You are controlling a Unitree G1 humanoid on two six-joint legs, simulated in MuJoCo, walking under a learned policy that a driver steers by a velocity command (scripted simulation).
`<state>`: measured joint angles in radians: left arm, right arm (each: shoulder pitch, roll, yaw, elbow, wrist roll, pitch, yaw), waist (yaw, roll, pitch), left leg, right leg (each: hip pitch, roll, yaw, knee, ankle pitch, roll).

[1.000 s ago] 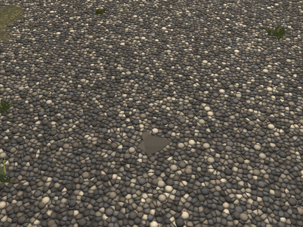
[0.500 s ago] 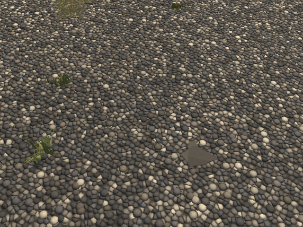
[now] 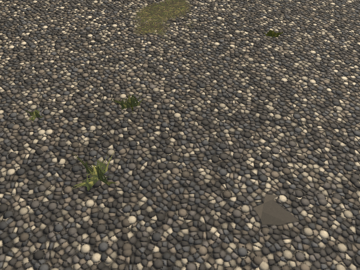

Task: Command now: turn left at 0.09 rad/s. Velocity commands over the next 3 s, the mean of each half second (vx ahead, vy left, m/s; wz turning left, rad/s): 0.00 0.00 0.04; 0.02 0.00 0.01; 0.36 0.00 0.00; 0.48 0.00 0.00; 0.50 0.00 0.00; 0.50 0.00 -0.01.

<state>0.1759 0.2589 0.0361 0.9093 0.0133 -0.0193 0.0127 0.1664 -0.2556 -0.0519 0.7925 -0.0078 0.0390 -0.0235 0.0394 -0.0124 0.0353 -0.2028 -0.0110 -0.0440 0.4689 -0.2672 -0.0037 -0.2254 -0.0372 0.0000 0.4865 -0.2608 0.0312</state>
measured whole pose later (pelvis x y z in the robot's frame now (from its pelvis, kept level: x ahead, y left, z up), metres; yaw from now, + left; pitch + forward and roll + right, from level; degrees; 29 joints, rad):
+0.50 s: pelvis +0.00 +0.01 +0.00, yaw +0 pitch -2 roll +0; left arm 0.19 0.26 0.04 1.05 0.00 0.00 0.04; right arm 0.18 -0.24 -0.03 0.95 -0.01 0.00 -0.02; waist 0.02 0.00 0.04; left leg -0.18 -0.02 -0.04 0.50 -0.29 0.01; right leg -0.19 -0.05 0.00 0.48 -0.27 0.05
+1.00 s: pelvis +0.00 +0.00 -0.01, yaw +0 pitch -1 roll +0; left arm 0.26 0.22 0.02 1.10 -0.01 0.00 0.05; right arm 0.24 -0.23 -0.02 1.06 0.01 0.00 -0.03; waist 0.01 0.00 0.02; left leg -0.21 -0.01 -0.04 0.56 -0.36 0.01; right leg -0.23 -0.03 0.01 0.57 -0.36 0.01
